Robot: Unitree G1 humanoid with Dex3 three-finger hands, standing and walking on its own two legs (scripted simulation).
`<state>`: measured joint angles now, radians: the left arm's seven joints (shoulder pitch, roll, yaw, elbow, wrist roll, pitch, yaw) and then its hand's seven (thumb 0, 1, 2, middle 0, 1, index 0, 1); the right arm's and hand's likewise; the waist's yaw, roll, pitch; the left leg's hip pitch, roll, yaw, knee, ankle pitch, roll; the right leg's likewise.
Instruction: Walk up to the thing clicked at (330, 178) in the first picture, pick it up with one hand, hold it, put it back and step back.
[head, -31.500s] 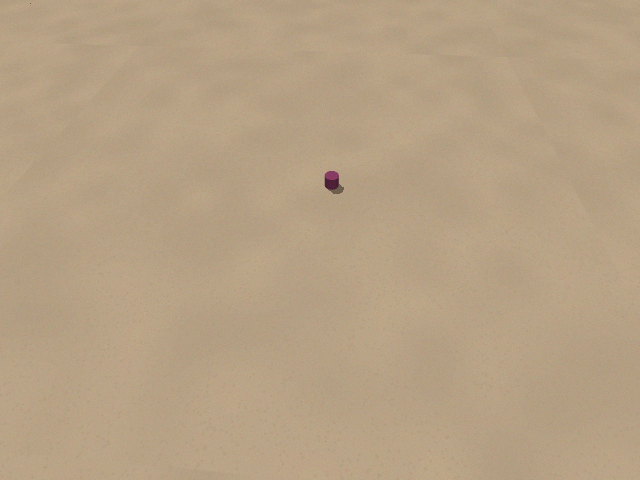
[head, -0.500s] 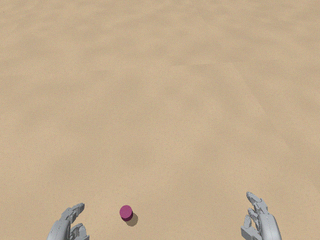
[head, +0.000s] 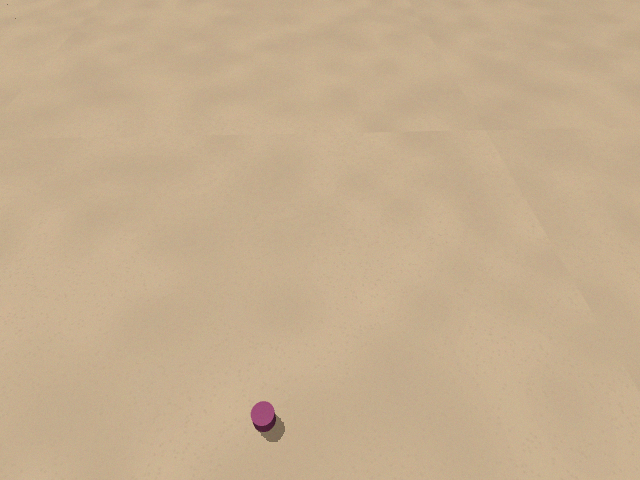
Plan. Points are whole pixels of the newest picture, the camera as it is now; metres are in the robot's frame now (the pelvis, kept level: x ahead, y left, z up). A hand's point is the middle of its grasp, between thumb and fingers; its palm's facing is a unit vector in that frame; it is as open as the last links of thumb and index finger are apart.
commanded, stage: stand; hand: left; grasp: from above
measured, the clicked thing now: (263, 416) +0.41 +0.18 -0.72
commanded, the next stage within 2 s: none
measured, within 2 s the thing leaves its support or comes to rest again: neither
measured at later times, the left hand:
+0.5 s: hand out of the picture +0.03 +0.23 -0.13, palm faces +0.04 -0.94 -0.34, open 7.4 cm
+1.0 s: hand out of the picture +0.06 +0.22 -0.13, palm faces +0.02 -0.94 -0.33, open 7.4 cm
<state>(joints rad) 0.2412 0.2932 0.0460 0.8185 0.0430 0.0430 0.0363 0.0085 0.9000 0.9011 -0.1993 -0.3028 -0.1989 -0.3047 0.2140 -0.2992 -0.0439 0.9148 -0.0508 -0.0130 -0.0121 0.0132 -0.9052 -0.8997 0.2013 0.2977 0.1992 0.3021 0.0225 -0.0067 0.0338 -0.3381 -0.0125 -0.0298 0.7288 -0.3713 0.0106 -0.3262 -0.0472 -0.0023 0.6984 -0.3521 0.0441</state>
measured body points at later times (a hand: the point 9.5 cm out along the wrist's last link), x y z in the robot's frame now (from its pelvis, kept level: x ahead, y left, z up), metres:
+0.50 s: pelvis -0.01 -0.01 +0.03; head -0.01 -0.02 +0.48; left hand +0.03 +0.28 -0.11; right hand +0.07 -0.29 -0.12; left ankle +0.01 +0.11 -0.72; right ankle +0.01 -0.15 -0.72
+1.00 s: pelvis +0.00 -0.02 +0.03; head +0.01 -0.03 +0.48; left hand +0.06 +0.27 -0.11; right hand +0.06 -0.31 -0.11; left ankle +0.01 +0.11 -0.72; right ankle +0.01 -0.15 -0.72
